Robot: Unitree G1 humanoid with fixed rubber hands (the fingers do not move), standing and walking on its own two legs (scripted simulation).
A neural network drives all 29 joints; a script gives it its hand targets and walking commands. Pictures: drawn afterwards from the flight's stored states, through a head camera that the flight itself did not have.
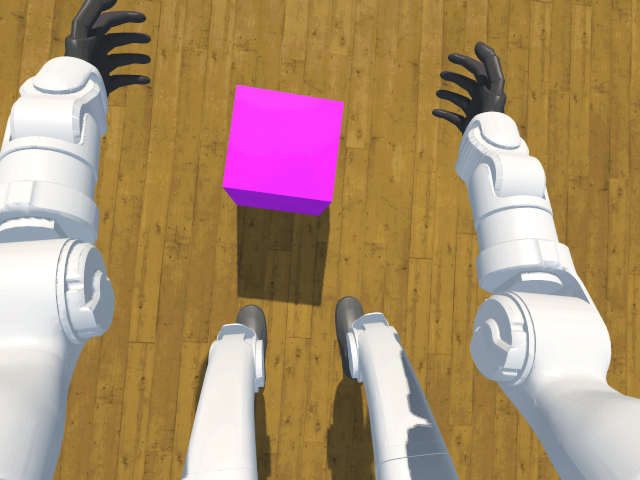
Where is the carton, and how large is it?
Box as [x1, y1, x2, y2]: [222, 85, 343, 215]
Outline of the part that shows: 237,85 222,186 236,204 318,215 331,201 343,102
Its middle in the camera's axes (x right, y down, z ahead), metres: -0.08 -0.17 +0.87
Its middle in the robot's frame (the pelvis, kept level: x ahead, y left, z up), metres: +0.56 +0.00 -0.54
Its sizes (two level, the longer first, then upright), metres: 0.210 0.200 0.250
